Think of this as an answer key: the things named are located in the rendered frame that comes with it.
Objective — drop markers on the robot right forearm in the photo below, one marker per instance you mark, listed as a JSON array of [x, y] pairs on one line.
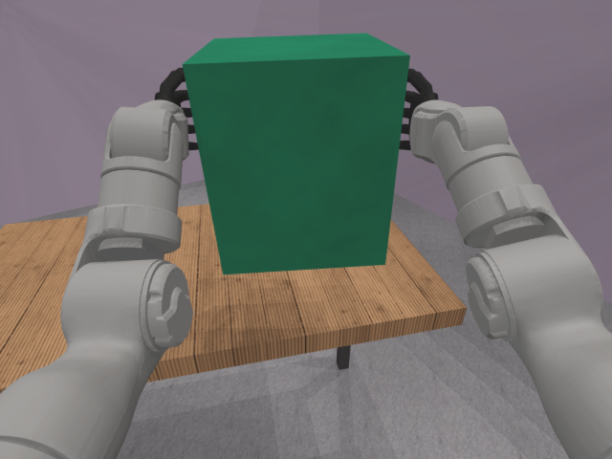
[[496, 200]]

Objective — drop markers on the robot left hand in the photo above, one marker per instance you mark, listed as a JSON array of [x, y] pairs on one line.
[[167, 92]]

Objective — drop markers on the carton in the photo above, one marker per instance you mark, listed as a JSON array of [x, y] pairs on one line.
[[299, 140]]

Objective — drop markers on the left robot upper arm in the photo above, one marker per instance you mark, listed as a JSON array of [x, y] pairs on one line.
[[119, 317]]

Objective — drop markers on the right robot upper arm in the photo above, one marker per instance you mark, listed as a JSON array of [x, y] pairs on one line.
[[541, 296]]

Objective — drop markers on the robot right hand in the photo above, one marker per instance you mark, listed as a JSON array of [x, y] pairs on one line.
[[425, 89]]

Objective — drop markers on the table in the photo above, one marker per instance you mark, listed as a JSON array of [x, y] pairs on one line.
[[237, 318]]

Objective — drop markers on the robot left forearm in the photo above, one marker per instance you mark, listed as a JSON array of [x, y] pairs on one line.
[[141, 174]]

